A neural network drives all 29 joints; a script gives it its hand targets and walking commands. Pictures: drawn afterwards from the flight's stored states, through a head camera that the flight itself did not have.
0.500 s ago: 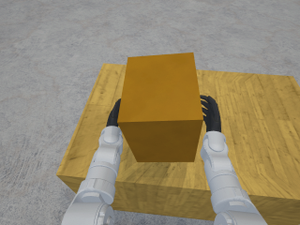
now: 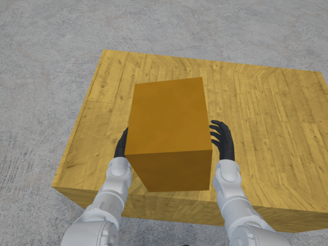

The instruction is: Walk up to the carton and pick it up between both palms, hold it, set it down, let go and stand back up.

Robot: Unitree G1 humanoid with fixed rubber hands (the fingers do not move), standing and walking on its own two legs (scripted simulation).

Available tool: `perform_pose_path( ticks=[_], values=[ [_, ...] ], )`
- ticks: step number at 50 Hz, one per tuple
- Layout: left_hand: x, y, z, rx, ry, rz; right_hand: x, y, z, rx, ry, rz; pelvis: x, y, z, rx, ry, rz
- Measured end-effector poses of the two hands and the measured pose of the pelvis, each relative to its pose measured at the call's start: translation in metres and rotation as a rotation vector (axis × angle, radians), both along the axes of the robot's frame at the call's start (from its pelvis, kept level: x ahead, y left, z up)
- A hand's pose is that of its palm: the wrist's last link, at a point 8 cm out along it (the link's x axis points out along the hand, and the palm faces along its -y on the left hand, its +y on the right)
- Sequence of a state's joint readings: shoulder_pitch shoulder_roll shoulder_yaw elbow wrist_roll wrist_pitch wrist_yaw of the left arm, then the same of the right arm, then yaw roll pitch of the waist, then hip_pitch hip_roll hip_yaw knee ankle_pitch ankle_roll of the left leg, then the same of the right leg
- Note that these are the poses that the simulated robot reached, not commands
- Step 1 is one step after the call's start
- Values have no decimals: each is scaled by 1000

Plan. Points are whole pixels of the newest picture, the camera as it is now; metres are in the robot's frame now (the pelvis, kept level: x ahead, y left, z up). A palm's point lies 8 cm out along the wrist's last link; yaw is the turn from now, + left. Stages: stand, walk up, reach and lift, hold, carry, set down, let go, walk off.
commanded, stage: set down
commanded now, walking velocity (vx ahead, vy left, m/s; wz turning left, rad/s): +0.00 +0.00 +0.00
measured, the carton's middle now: (173, 139) +0.39 -0.02 -0.03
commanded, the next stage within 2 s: none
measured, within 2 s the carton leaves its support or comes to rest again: rests again in 1.54 s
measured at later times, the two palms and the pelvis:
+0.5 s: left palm (130, 152) +0.36 +0.10 -0.05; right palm (228, 155) +0.34 -0.17 -0.03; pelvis -0.01 -0.01 -0.01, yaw +0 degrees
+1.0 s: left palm (126, 157) +0.36 +0.11 -0.09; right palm (219, 157) +0.35 -0.15 -0.06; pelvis -0.01 +0.00 -0.04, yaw +0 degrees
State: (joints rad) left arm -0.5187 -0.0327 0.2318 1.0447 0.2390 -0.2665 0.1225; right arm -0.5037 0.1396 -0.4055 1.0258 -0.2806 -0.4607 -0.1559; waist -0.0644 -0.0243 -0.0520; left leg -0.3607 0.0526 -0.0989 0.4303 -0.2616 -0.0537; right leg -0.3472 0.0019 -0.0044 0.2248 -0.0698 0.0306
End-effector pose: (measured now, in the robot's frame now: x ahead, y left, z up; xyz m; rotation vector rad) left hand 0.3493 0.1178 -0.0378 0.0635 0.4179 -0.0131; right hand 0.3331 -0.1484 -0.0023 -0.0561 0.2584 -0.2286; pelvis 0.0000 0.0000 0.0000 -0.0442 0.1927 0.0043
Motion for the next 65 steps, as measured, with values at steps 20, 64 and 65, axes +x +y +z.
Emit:
perform_pose_path(
  ticks=[20, 64, 65],
  values=[
    [19, -17, -1, 13, 4, 1, 13, -18, -16, 34, 13, -15, -13, -1, -9, 17, 139, -9],
    [10, -8, -53, -10, -18, 15, 8, -9, -62, 74, 49, -22, -30, 6, -49, -16, 263, -26],
    [11, -10, -52, -10, -21, 14, 7, -11, -64, 77, 56, -23, -32, 5, -50, -12, 264, -30]
  ],
)
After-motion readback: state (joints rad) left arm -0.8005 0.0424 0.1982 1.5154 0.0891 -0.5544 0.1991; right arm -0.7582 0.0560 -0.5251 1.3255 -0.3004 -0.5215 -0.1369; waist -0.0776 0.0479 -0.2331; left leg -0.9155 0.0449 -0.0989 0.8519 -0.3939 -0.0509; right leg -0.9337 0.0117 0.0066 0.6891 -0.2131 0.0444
